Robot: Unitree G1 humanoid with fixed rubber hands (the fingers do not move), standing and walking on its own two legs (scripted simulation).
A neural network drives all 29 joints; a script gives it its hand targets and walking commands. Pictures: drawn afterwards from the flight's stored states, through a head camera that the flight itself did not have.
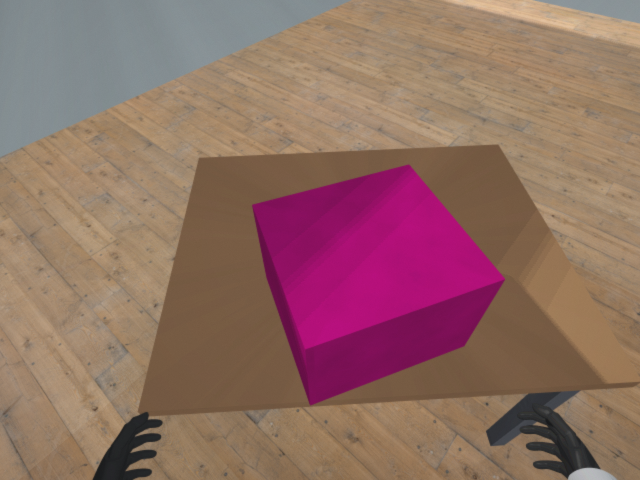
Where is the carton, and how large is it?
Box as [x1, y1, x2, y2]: [252, 165, 504, 404]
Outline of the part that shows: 409,165 385,170 252,205 266,277 310,404 464,345 504,280 500,273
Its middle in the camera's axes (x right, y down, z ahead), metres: +0.08 +0.07 +0.69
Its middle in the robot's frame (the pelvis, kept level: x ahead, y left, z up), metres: +0.45 -0.05 -0.09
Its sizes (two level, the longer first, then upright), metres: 0.303 0.280 0.216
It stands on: a table, 0.57 m high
